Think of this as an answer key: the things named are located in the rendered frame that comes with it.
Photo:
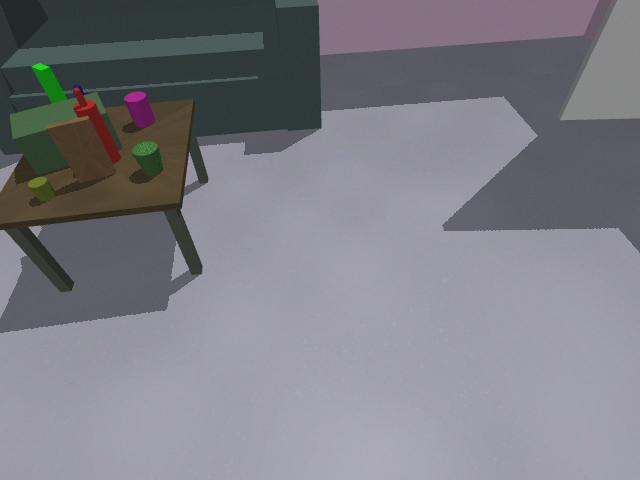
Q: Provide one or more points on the sofa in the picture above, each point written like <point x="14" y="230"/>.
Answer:
<point x="249" y="65"/>

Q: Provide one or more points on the coffee table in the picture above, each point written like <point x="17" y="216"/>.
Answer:
<point x="129" y="191"/>

